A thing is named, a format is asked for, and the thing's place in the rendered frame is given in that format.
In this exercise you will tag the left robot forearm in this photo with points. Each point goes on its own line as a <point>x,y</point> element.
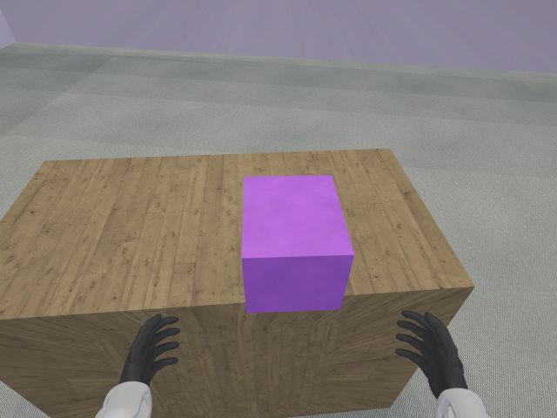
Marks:
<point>131,399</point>

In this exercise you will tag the carton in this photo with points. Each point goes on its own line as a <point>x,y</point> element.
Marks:
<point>296,250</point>

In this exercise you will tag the left robot hand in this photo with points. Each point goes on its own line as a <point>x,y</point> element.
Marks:
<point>140,364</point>

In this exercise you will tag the pedestal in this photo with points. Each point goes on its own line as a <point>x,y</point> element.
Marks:
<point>93,248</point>

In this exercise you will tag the right robot hand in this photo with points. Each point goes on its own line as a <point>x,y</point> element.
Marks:
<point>440,361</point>

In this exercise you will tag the right robot forearm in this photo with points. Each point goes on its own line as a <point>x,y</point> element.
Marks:
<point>459,403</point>

